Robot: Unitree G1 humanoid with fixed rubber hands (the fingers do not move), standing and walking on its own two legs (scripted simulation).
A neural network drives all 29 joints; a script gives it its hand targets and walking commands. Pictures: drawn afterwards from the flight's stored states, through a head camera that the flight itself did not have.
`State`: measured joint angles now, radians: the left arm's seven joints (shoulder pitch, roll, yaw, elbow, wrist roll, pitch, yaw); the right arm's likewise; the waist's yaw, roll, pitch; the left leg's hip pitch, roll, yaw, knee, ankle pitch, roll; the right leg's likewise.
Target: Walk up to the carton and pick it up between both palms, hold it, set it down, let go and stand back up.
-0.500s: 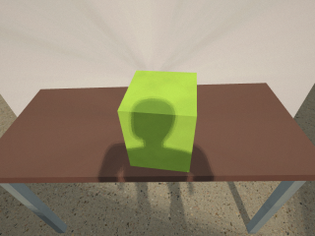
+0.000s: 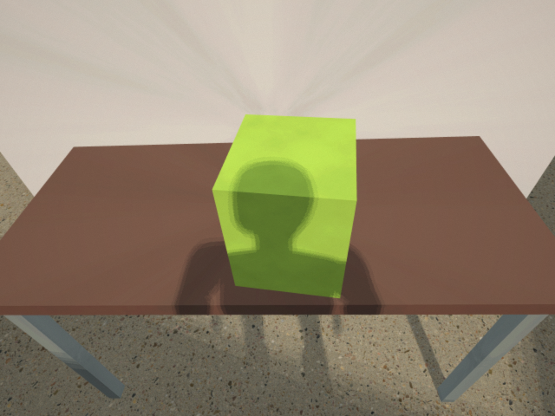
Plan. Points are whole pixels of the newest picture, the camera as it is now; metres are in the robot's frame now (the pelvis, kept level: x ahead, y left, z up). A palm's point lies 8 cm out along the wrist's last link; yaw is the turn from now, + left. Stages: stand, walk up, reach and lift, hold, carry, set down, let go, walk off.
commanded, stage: stand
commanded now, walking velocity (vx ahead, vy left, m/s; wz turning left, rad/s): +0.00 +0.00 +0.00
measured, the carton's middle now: (292, 206) +0.47 +0.01 +0.04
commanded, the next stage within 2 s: none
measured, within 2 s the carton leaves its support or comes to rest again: neither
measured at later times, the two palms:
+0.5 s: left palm out of the picture +0.03 +0.23 -0.14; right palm out of the picture +0.03 -0.23 -0.14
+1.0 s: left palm out of the picture +0.05 +0.23 -0.14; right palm out of the picture +0.05 -0.22 -0.14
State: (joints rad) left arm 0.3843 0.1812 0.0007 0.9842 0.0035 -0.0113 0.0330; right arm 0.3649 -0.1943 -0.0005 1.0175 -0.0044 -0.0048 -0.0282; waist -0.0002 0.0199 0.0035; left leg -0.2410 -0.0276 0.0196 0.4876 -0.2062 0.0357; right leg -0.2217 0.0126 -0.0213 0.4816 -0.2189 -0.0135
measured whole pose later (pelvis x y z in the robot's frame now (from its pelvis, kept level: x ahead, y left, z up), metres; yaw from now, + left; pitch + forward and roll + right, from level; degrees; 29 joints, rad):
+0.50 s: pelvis +0.03 +0.00 +0.00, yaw +0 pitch -2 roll +0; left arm 0.34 0.17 -0.01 1.02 0.00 -0.01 0.04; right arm 0.32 -0.18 0.01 1.04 0.00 -0.01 -0.04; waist 0.00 0.01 0.02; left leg -0.20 -0.03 0.02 0.46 -0.23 0.04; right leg -0.18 0.01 -0.01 0.45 -0.24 -0.01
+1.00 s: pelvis +0.05 +0.01 +0.01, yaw +0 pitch -2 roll +0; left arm 0.30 0.16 -0.02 1.06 0.00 -0.01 0.05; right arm 0.29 -0.17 0.01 1.06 0.00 -0.01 -0.05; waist 0.00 0.01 0.03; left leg -0.15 -0.04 0.02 0.42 -0.24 0.04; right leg -0.13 0.00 0.00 0.42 -0.26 0.00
